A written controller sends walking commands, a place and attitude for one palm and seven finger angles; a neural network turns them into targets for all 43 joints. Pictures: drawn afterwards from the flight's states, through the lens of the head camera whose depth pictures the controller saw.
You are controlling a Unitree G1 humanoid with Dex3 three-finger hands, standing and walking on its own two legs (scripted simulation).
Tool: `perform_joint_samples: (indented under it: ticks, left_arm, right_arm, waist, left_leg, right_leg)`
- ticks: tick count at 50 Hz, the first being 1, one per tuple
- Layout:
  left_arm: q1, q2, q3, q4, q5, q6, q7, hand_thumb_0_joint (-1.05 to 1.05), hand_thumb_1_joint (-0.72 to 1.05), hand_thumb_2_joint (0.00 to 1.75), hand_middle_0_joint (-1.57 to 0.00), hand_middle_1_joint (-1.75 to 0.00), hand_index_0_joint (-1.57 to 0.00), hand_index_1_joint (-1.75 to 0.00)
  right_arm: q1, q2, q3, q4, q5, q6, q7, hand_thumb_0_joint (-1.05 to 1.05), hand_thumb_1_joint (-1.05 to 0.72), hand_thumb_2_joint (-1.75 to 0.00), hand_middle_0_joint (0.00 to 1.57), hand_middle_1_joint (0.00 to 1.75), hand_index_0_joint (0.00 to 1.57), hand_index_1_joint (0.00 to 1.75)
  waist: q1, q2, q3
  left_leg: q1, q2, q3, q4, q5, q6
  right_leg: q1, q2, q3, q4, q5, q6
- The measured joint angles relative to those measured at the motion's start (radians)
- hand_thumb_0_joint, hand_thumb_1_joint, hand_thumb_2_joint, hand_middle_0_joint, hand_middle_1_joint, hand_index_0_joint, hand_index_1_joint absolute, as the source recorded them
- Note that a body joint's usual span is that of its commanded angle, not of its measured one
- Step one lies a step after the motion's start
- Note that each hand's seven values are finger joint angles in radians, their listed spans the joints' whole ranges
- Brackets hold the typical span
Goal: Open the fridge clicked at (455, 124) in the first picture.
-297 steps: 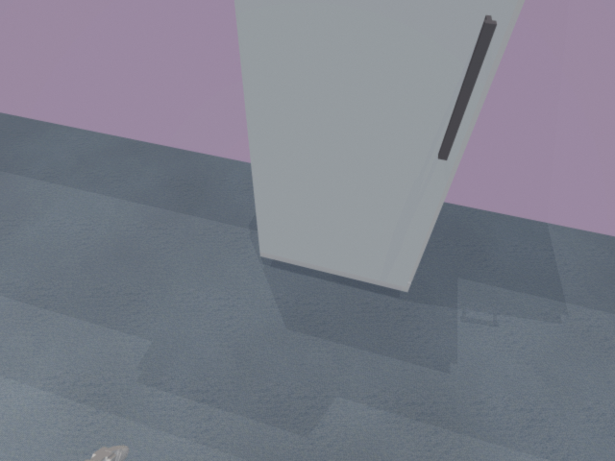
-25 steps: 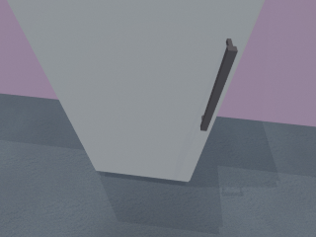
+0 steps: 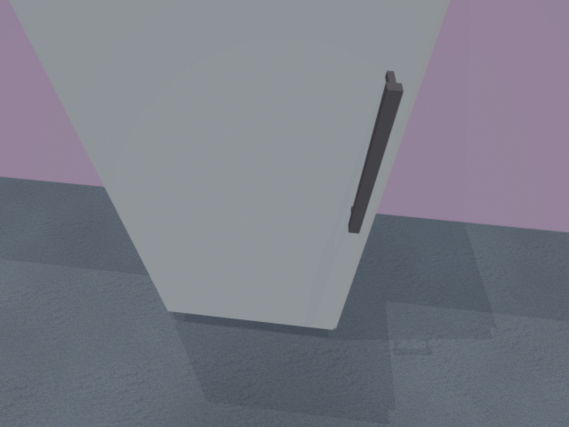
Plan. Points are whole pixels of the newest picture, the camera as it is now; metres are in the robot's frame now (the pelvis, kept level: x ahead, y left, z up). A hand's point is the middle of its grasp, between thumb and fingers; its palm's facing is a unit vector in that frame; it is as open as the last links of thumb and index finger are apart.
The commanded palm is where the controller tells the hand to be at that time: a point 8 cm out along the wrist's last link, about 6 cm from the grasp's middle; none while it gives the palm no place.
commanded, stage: look again from close up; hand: right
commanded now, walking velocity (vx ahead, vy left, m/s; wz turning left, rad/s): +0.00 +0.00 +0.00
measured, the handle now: (369, 164) +0.52 -0.11 +0.09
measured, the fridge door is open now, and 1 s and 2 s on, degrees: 0 0 0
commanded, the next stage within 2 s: raise the hand to about handle height in 0.12 s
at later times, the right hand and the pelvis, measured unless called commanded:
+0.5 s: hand (421, 353) +0.22 -0.16 +0.03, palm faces +0.12 +0.99 -0.01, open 7.8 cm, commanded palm +0.12 -0.23 -0.03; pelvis -0.01 +0.02 -0.02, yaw +0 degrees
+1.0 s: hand (449, 375) +0.20 -0.20 +0.01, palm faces -0.04 +1.00 -0.02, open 10.7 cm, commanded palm +0.15 -0.26 +0.03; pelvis -0.03 +0.02 -0.05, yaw -2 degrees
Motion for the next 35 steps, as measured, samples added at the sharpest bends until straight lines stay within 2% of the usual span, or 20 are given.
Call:
perform_joint_samples:
  ticks: [12, 13, 14, 16, 18, 20, 23, 25, 27, 28, 30, 33, 35]
  left_arm:
    - [-0.010, -0.008, 0.004, 0.017, -0.004, 0.000, 0.001, 0.00, 0.90, 0.90, -0.20, -0.30, -0.20, -0.30]
    - [0.001, -0.003, -0.002, -0.021, -0.015, -0.007, 0.007, 0.00, 0.91, 0.90, -0.20, -0.30, -0.20, -0.30]
    - [0.020, 0.005, -0.008, -0.062, -0.024, -0.044, 0.026, 0.01, 0.91, 0.90, -0.21, -0.30, -0.20, -0.30]
    - [0.050, 0.027, -0.003, -0.115, -0.039, -0.138, 0.048, 0.02, 0.92, 0.90, -0.21, -0.30, -0.21, -0.30]
    - [0.047, 0.058, 0.011, -0.169, -0.054, -0.197, 0.053, 0.02, 0.92, 0.90, -0.21, -0.30, -0.21, -0.30]
    - [0.019, 0.089, 0.028, -0.233, -0.049, -0.238, 0.052, 0.02, 0.92, 0.90, -0.21, -0.30, -0.20, -0.30]
    - [-0.053, 0.106, 0.056, -0.326, -0.034, -0.265, 0.030, 0.02, 0.92, 0.90, -0.21, -0.30, -0.20, -0.30]
    - [-0.100, 0.101, 0.073, -0.392, -0.029, -0.260, 0.005, 0.01, 0.91, 0.90, -0.21, -0.30, -0.20, -0.30]
    - [-0.135, 0.101, 0.084, -0.462, -0.028, -0.249, -0.012, 0.01, 0.91, 0.90, -0.20, -0.30, -0.20, -0.30]
    - [-0.147, 0.104, 0.088, -0.495, -0.029, -0.242, -0.016, 0.01, 0.91, 0.90, -0.20, -0.30, -0.20, -0.30]
    - [-0.160, 0.114, 0.097, -0.553, -0.029, -0.225, -0.018, 0.01, 0.91, 0.90, -0.20, -0.30, -0.20, -0.30]
    - [-0.162, 0.130, 0.105, -0.607, -0.028, -0.217, -0.007, 0.01, 0.90, 0.90, -0.20, -0.30, -0.20, -0.30]
    - [-0.158, 0.135, 0.102, -0.612, -0.022, -0.224, 0.003, 0.01, 0.90, 0.90, -0.20, -0.30, -0.20, -0.30]
  right_arm:
    - [-0.010, 0.002, -0.003, 0.009, -0.002, -0.006, -0.011, 0.00, -0.92, -0.90, 0.20, 0.30, 0.20, 0.29]
    - [0.040, -0.002, -0.018, -0.148, 0.035, 0.065, -0.021, 0.01, -0.93, -0.90, 0.20, 0.30, 0.20, 0.30]
    - [0.096, -0.012, -0.043, -0.355, 0.067, 0.122, -0.033, 0.02, -0.94, -0.90, 0.20, 0.30, 0.20, 0.30]
    - [0.158, -0.040, -0.054, -0.635, 0.101, 0.051, -0.081, 0.03, -0.94, -0.89, 0.20, 0.31, 0.20, 0.30]
    - [0.159, -0.048, -0.062, -0.835, 0.137, 0.012, -0.107, 0.03, -0.92, -0.89, 0.20, 0.32, 0.20, 0.31]
    - [0.116, -0.042, -0.075, -0.956, 0.150, -0.066, -0.096, 0.03, -0.89, -0.88, 0.20, 0.34, 0.20, 0.33]
    - [0.054, -0.021, -0.113, -1.008, 0.186, -0.254, 0.001, 0.02, -0.84, -0.86, 0.20, 0.37, 0.20, 0.36]
    - [0.047, -0.008, -0.139, -1.001, 0.225, -0.375, 0.120, 0.01, -0.79, -0.84, 0.20, 0.39, 0.20, 0.39]
    - [0.072, -0.006, -0.158, -0.977, 0.249, -0.457, 0.238, 0.00, -0.74, -0.82, 0.21, 0.42, 0.21, 0.41]
    - [0.094, -0.009, -0.166, -0.965, 0.252, -0.471, 0.278, 0.00, -0.72, -0.81, 0.21, 0.43, 0.21, 0.43]
    - [0.152, -0.020, -0.180, -0.953, 0.256, -0.455, 0.322, 0.00, -0.67, -0.79, 0.22, 0.46, 0.22, 0.45]
    - [0.241, -0.036, -0.209, -0.969, 0.261, -0.430, 0.306, 0.00, -0.59, -0.77, 0.22, 0.50, 0.22, 0.50]
    - [0.278, -0.047, -0.237, -1.016, 0.268, -0.455, 0.273, 0.01, -0.55, -0.75, 0.23, 0.53, 0.23, 0.53]
  waist:
    - [0.001, -0.001, 0.005]
    - [0.003, 0.000, 0.009]
    - [-0.005, 0.005, 0.017]
    - [-0.015, 0.007, -0.004]
    - [-0.001, -0.006, -0.034]
    - [0.021, -0.024, -0.063]
    - [0.038, -0.016, -0.124]
    - [0.037, 0.010, -0.138]
    - [0.034, 0.037, -0.136]
    - [0.029, 0.050, -0.135]
    - [0.011, 0.068, -0.128]
    - [-0.023, 0.070, -0.116]
    - [-0.045, 0.060, -0.113]
  left_leg:
    - [0.000, -0.014, 0.007, 0.001, -0.005, 0.008]
    - [-0.006, -0.016, 0.008, 0.007, -0.006, 0.010]
    - [-0.008, -0.015, 0.006, 0.019, -0.011, 0.012]
    - [-0.026, -0.008, 0.008, 0.047, -0.026, 0.015]
    - [-0.040, -0.001, 0.021, 0.067, -0.039, 0.014]
    - [-0.072, 0.002, 0.032, 0.096, -0.050, 0.014]
    - [-0.188, 0.001, 0.021, 0.190, -0.081, 0.019]
    - [-0.259, -0.006, 0.008, 0.262, -0.107, 0.028]
    - [-0.313, -0.012, 0.006, 0.326, -0.133, 0.037]
    - [-0.338, -0.014, 0.007, 0.355, -0.145, 0.041]
    - [-0.379, -0.016, 0.014, 0.404, -0.166, 0.047]
    - [-0.420, -0.018, 0.039, 0.450, -0.188, 0.054]
    - [-0.441, -0.020, 0.063, 0.473, -0.199, 0.058]
  right_leg:
    - [-0.007, -0.015, 0.006, 0.013, -0.008, 0.011]
    - [-0.016, -0.019, 0.007, 0.027, -0.014, 0.013]
    - [-0.014, -0.018, 0.005, 0.032, -0.017, 0.014]
    - [-0.026, -0.012, 0.008, 0.043, -0.021, 0.016]
    - [-0.049, -0.008, 0.022, 0.066, -0.028, 0.016]
    - [-0.091, -0.007, 0.035, 0.107, -0.040, 0.015]
    - [-0.200, -0.015, 0.027, 0.196, -0.072, 0.020]
    - [-0.261, -0.027, 0.017, 0.262, -0.099, 0.027]
    - [-0.313, -0.037, 0.017, 0.326, -0.126, 0.034]
    - [-0.338, -0.041, 0.019, 0.355, -0.138, 0.037]
    - [-0.383, -0.047, 0.029, 0.407, -0.158, 0.043]
    - [-0.443, -0.053, 0.057, 0.472, -0.181, 0.047]
    - [-0.483, -0.057, 0.083, 0.513, -0.194, 0.050]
